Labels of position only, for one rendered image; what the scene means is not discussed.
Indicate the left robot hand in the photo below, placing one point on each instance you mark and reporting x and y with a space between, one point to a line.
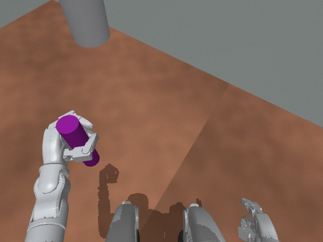
56 150

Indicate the right robot hand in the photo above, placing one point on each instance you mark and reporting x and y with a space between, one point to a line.
258 229

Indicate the left robot arm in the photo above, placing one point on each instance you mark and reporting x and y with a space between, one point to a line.
50 213

